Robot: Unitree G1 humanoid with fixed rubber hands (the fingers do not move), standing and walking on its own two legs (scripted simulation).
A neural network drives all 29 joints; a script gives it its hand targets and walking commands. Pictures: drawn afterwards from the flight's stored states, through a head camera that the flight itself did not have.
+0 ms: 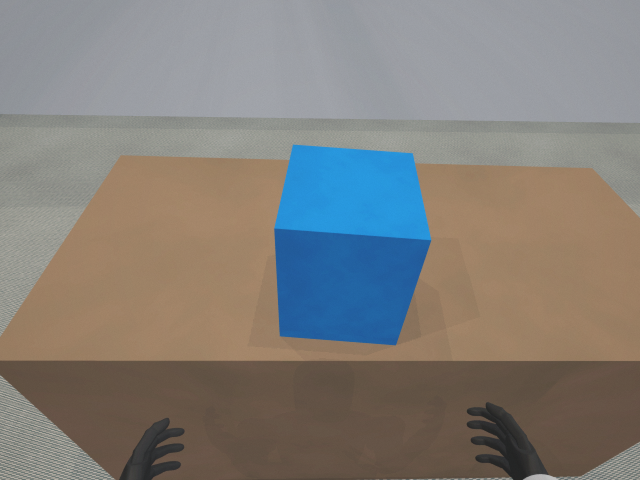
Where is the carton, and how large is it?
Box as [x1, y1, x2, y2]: [274, 145, 430, 344]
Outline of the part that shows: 293,145 274,227 280,335 395,344 430,242 430,236 412,153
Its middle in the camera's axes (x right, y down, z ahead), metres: +0.04 +0.01 +0.65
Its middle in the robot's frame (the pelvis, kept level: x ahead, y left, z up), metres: +0.49 -0.02 +0.02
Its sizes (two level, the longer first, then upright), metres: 0.210 0.200 0.250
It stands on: a pedestal, 0.68 m high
